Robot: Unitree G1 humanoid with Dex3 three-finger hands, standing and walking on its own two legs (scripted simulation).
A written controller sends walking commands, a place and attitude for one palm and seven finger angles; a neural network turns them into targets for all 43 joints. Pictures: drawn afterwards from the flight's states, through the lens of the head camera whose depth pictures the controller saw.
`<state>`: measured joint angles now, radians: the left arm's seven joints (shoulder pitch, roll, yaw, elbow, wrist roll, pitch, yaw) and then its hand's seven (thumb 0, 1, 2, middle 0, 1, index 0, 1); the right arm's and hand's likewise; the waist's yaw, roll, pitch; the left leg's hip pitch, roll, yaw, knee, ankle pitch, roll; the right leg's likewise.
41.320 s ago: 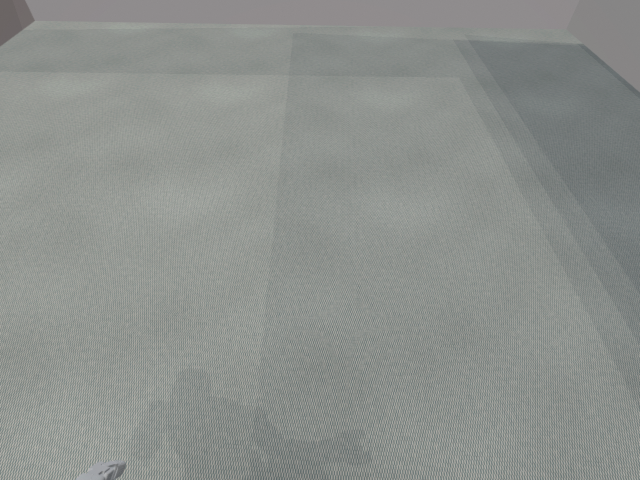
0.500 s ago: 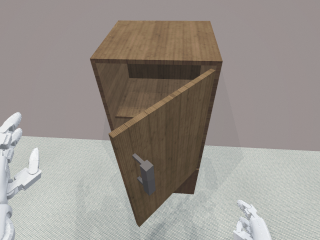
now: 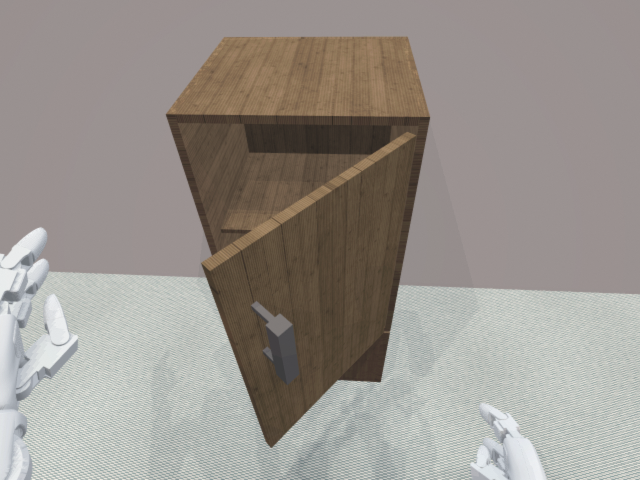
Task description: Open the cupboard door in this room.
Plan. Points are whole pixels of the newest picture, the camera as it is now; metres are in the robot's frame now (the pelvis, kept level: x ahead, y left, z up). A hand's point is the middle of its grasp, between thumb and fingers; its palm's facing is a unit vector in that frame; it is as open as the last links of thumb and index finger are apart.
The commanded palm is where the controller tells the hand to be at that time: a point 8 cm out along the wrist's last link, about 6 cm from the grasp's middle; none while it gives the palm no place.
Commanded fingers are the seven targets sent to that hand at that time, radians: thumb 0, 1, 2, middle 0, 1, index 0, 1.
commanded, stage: step back with the hand held close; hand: left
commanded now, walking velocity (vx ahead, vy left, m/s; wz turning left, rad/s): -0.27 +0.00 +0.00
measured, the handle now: (273, 342) +0.30 +0.11 -0.01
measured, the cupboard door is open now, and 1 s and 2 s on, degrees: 49 49 49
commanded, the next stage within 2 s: stop stepping back and stand still in 1.14 s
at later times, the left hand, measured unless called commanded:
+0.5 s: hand (22, 384) +0.15 +0.29 +0.15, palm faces +0.39 -0.77 -0.51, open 7.4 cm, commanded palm +0.09 +0.33 +0.17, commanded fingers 0.00 0.90 0.90 -0.20 -0.30 -0.20 -0.30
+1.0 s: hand out of the picture +0.08 +0.31 +0.17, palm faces +0.46 -0.75 -0.47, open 7.4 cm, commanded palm +0.01 +0.33 +0.17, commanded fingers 0.00 0.90 0.90 -0.20 -0.30 -0.20 -0.30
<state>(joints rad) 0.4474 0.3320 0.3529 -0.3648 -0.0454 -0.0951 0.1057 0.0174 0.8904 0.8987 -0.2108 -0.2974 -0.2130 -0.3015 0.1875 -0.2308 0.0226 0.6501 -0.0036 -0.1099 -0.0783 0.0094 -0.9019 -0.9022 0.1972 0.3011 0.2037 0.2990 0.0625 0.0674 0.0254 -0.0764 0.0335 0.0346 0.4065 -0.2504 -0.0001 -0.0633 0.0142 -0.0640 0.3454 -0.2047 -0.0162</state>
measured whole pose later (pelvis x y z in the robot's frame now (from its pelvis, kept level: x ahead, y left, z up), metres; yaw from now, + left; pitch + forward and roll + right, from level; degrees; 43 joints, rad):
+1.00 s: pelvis -0.13 +0.03 -0.01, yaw +1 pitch +1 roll -4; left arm 0.54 0.44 0.48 -0.54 -0.03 -0.23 0.17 0.02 0.89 0.90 -0.21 -0.30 -0.22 -0.30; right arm 0.21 -0.17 0.00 0.62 -0.02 -0.12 -0.07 0.01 -0.90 -0.90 0.20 0.30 0.20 0.30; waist -0.01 0.00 0.02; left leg -0.44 0.03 0.00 0.51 -0.09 0.05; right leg -0.36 0.08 0.01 0.90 -0.46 0.00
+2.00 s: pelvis -0.26 +0.03 +0.00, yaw -1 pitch -1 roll -1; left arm 0.55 0.38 0.40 -0.41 -0.02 -0.19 0.15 0.01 0.89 0.90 -0.21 -0.30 -0.21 -0.30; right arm 0.23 -0.21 0.03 0.64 -0.01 -0.12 -0.07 0.01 -0.90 -0.90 0.20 0.30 0.21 0.30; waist 0.01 0.02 -0.01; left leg -0.27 0.02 0.03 0.45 -0.17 0.02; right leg -0.19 0.03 -0.03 0.39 -0.18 -0.01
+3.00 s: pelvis -0.24 +0.01 +0.00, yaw +2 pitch -1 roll +0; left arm 0.23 0.21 0.02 1.15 0.01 0.00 0.03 0.01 0.91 0.90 -0.20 -0.29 -0.20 -0.30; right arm 0.23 -0.17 0.00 1.12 -0.02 0.02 -0.02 0.00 -0.91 -0.90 0.20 0.30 0.20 0.30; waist -0.01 0.04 0.05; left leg -0.23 0.00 -0.01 0.42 -0.17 0.00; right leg -0.17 0.00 -0.07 0.43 -0.23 -0.03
